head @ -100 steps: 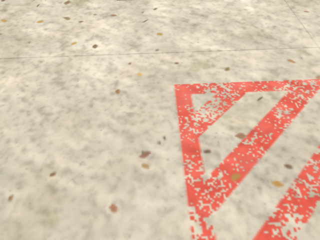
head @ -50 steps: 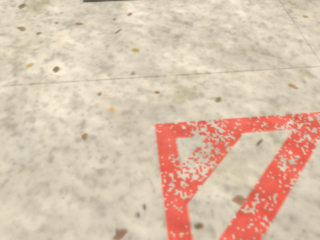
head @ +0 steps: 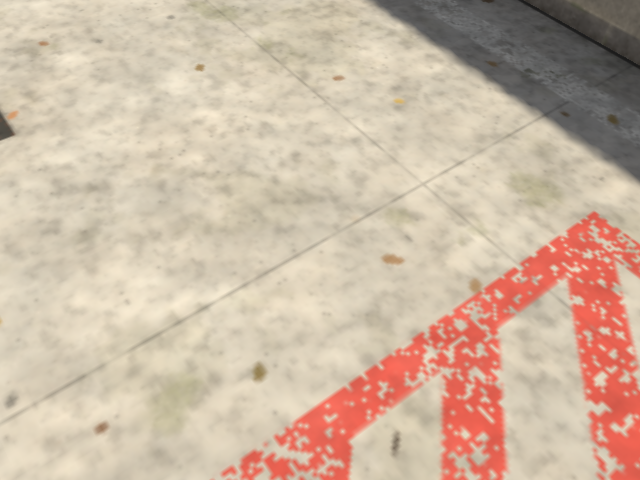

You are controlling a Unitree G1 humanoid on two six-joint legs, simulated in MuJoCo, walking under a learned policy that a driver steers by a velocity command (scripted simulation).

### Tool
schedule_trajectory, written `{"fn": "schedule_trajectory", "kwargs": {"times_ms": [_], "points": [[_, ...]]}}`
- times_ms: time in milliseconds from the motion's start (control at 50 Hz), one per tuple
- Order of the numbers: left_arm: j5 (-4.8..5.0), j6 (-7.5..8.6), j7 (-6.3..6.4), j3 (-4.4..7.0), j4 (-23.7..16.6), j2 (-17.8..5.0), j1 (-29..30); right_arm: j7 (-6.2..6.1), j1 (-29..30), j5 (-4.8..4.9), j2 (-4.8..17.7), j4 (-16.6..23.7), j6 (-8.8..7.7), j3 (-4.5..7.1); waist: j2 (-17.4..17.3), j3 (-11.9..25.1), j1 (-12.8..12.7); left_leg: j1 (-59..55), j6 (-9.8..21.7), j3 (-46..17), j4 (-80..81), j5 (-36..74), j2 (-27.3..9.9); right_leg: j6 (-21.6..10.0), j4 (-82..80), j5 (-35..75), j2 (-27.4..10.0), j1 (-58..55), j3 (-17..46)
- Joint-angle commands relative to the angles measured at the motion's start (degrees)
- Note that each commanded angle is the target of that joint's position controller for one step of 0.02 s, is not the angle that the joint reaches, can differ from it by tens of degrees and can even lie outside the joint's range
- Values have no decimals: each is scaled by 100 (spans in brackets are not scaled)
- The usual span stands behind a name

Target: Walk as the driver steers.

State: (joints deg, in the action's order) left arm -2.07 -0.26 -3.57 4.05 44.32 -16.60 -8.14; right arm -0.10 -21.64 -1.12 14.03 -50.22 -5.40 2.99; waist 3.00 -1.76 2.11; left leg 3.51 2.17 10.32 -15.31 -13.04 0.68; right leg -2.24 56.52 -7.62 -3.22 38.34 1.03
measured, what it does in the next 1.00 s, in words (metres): walks ahead: right foot, then left foot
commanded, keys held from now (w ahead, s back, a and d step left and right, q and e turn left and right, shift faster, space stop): w+e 0.28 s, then w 0.02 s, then w+q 0.22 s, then q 0.48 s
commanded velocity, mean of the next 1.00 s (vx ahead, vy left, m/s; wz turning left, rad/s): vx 0.36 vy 0.00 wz -0.02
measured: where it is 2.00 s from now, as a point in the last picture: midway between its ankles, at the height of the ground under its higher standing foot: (375, 464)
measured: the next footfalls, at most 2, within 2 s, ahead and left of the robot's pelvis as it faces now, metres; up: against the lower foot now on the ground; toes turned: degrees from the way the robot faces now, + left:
right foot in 0.20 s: +0.25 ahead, -0.12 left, +0.00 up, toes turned -12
left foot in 0.74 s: +0.55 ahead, -0.03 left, +0.00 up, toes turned -2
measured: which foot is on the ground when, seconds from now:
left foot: down 0.00-0.20, up 0.22-0.72, down 0.74-1.00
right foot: up 0.00-0.18, down 0.20-0.74, up 0.76-1.00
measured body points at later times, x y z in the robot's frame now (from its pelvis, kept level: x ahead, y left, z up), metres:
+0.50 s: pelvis +0.26 -0.07 +0.00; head +0.28 -0.09 +0.45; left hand +0.36 +0.18 -0.12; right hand +0.31 -0.35 -0.13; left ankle +0.39 +0.07 -0.67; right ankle +0.21 -0.11 -0.75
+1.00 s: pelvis +0.44 -0.08 -0.01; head +0.49 -0.06 +0.44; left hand +0.57 +0.18 -0.14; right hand +0.54 -0.36 -0.13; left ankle +0.51 -0.03 -0.75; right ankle +0.48 -0.25 -0.67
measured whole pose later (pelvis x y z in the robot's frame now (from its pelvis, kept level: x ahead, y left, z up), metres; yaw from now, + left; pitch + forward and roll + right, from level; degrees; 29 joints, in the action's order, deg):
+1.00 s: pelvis +0.44 -0.08 -0.01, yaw +4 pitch +1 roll -1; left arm -2.0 -1.1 1.5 1.2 43.1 -14.4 -8.1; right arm 0.3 -14.6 -0.5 15.9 -45.1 0.4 3.6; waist 1.1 -4.6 1.3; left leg 19.3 7.0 -2.7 -23.7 -4.9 7.8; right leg 2.7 62.7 -21.3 -2.0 33.1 4.5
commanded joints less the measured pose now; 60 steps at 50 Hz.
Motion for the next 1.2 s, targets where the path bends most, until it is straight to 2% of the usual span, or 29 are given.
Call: {"fn": "schedule_trajectory", "kwargs": {"times_ms": [20, 100, 140, 180, 200, 220, 240, 260, 280, 300, 340, 360, 440, 520, 620, 660, 700, 720, 740, 760, 780, 800, 840, 860, 900, 960, 1020, 1100, 1200], "points": [[14, 79, -94, -108, -532, 37, 525, -7, 147, 7, 640, 321, -88, 118, -799, -176, -65, 137, 546, -376, 651, 2065, -1389, -17, -930, 630, -56, -89, -249], [-27, 87, -135, -137, -789, -18, 1056, -64, -208, 7, 833, 165, -3, 170, -782, -296, 78, -428, 460, -68, 429, 2631, -1607, -261, -1792, 256, 59, -356, -646], [-62, 82, -97, -106, -824, -86, 1007, -101, -299, -4, 959, 95, 84, 192, -849, -185, 5, -748, 389, 158, -142, 4025, -1659, -462, -2049, -316, 328, -721, -855], [-90, 115, -25, -14, -657, -243, 302, -130, -348, -5, 1135, 58, 192, 221, -919, 304, -315, -877, 348, 333, -1501, 5385, -1671, -730, -2300, -824, 769, -1635, -977], [-131, 170, 43, 81, -373, -378, -596, -130, -288, 21, 1151, 106, 241, 210, -717, 816, -720, -406, 230, 468, -2744, 4942, -1575, -906, -2753, -600, 938, -2825, -893], [-175, 189, 145, 244, -170, -846, -1453, -109, -312, -9, 952, 311, 241, 152, -119, 1467, -1028, 879, 50, 474, -4443, 2823, -1429, -1198, -2950, -1270, -45, -4332, 473], [-50, 153, 211, 374, -309, -1487, -1208, 28, -399, 7, 376, 785, 211, 42, 1158, 1813, -560, 3423, -309, 63, -6324, -2038, -260, -2005, -3463, -1095, -1646, -5813, 3569], [80, 82, 263, 364, -346, -1328, -1509, 33, 450, -59, 884, 913, 173, 141, 106, 1679, -991, 4036, -285, -1006, -6594, -1648, -274, -1960, -3905, -629, -1609, -5667, 3866], [112, 77, 314, 311, -225, -1140, -1231, 59, 707, 38, 777, 1030, 110, 108, -12, 901, -771, 4203, -224, -1091, -6316, -962, -553, -1826, -3927, 120, -1448, -5033, 2875], [135, 114, 325, 217, -192, -805, -974, 52, 529, 47, 703, 909, 69, 69, -281, 491, -476, 3806, -209, -1068, -5741, -646, -736, -1604, -4009, 979, -1187, -4253, 2269], [143, 239, 344, 57, -218, -380, -551, 74, 38, -95, 583, 656, 243, 33, -265, 382, -30, 2939, -260, -1074, -5154, -539, -901, -1285, -4225, 1774, -753, -3383, 1384], [149, 323, 322, 10, -171, -293, -591, 106, -102, -133, 539, 563, 341, 29, -195, 428, 20, 2688, -279, -1015, -5044, -500, -880, -1245, -4333, 2030, -676, -3192, 1185], [145, 481, 286, 39, 137, -503, -1052, 205, 380, -55, 495, 618, 462, 51, -113, 57, -111, 3169, -259, -972, -4513, 292, -857, -990, -4768, 2071, -562, -3168, 652], [117, 529, 314, -8, 301, -458, -1345, 213, 1031, 17, 484, 748, 448, 66, -64, -205, -352, 3731, -164, -1248, -3806, 985, -574, -652, -4926, 2007, -550, -3610, 206], [134, 541, 473, -131, 478, -306, -1376, 240, 1552, -72, 237, 890, 359, -66, -28, -319, -454, 3063, -39, -554, -2389, 1520, -205, -368, -4479, 4096, -502, -3805, -618], [132, 512, 556, -127, 566, -414, -1448, 247, 1417, -98, 275, 900, 336, -68, 105, -127, -410, 2719, 94, -328, -2048, 1189, 68, -257, -3885, 5151, -547, -4173, -694], [102, 464, 645, -58, 557, -630, -1286, 208, 577, -110, 471, 682, 316, -3, 322, 261, -78, 2022, 318, -259, -1899, 630, 378, -157, -2760, 6139, -639, -4330, -692], [92, 432, 658, -25, 509, -716, -1153, 176, -61, -132, 644, 515, 266, 68, 299, 544, 200, 1408, 468, -434, -1532, 745, 416, -132, -1826, 5761, -636, -4185, -678], [172, 426, 638, -8, 381, -780, -830, 132, -662, -199, 799, 369, 188, 141, 33, 813, 629, 536, 705, -782, -785, 1974, 157, -49, -349, 4316, -324, -3615, -892], [139, 464, 595, -136, 118, -228, -1162, 85, -640, -152, 1410, 406, 172, 276, -1176, 1323, 246, -976, 1263, -2400, -1634, 5863, -1415, 81, 1575, -1057, 501, -1961, -1013], [230, 391, 563, -150, 87, -140, -1731, 77, -628, 68, 1681, 488, 218, 376, -1537, 2349, -6, -2032, 2412, -4323, -1435, 7493, -2412, 228, 3048, -2780, 1112, -750, -58], [68, 346, 542, -152, 138, -380, -1513, 58, -182, 228, 1427, 683, 306, 377, -539, 2103, 53, -1463, 2340, -3829, -1100, 6277, -2198, 224, 3016, -2123, 610, -561, 380], [21, 301, 511, -128, -18, -435, -859, 5, 529, 171, 761, 796, 463, 180, 2, 653, -179, 121, 1836, -3110, -498, 4249, -1545, 303, 2238, -1730, 269, -425, 255], [-21, 188, 500, -129, -86, -407, -804, -19, 578, 170, 683, 794, 498, 157, -76, 431, -266, 606, 1651, -2856, -333, 3900, -1281, 364, 1794, -1678, 169, -615, 255], [-26, -36, 498, -161, -76, -259, -1001, 10, 545, 90, 812, 758, 500, 187, -320, 482, -365, 1118, 1445, -2579, -241, 3701, -986, 450, 1346, -1545, 235, -1069, 131], [13, -123, 517, -167, -149, -221, -953, 32, 579, 44, 1044, 817, 503, 276, -557, 681, -357, 1202, 1272, -2555, -235, 3058, -787, 525, 784, -1320, 240, -1050, 110], [14, -189, 547, -134, -301, -304, -537, 6, 556, 41, 1079, 892, 607, 315, -807, 656, -180, 1123, 1080, -2900, -98, 1407, -675, 586, 264, -1151, 207, -793, 184], [57, -199, 572, -123, -467, -339, -103, -20, 477, 7, 1110, 959, 721, 366, -966, 485, 27, 936, 1009, -3497, 31, -183, -672, 591, -372, -1162, 246, -620, 331], [169, -66, 610, -150, -554, -362, -102, 15, 536, -56, 1142, 1031, 769, 411, -1080, 503, 46, 809, 987, -3958, -266, 553, -686, 393, -1264, -1542, 539, -1204, 369]]}}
